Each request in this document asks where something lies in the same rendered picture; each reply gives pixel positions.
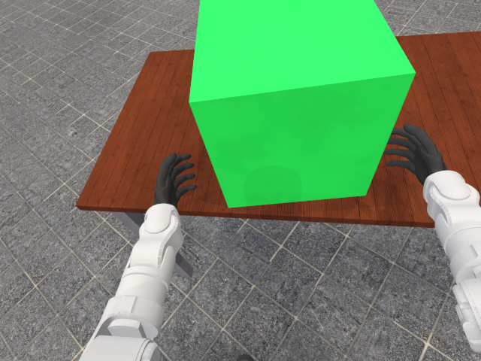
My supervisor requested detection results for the robot right forearm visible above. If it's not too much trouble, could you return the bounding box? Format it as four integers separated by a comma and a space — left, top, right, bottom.
423, 171, 481, 285

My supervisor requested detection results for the carton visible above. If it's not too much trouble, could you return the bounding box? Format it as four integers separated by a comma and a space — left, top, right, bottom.
189, 0, 416, 208

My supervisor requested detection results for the left robot upper arm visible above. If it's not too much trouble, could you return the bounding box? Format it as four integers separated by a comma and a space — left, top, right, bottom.
81, 335, 160, 361

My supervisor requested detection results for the robot right hand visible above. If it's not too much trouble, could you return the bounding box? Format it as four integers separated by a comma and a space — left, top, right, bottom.
384, 123, 448, 186

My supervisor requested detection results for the right robot upper arm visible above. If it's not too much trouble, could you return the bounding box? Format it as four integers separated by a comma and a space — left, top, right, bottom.
452, 278, 481, 352

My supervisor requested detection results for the robot left hand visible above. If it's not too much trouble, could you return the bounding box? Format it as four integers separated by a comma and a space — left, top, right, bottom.
153, 152, 197, 209

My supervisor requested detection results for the table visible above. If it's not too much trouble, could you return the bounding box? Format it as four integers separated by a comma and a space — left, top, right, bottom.
75, 31, 481, 278

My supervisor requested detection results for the robot left forearm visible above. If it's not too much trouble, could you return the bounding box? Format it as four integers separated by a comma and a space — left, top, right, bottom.
79, 204, 183, 361

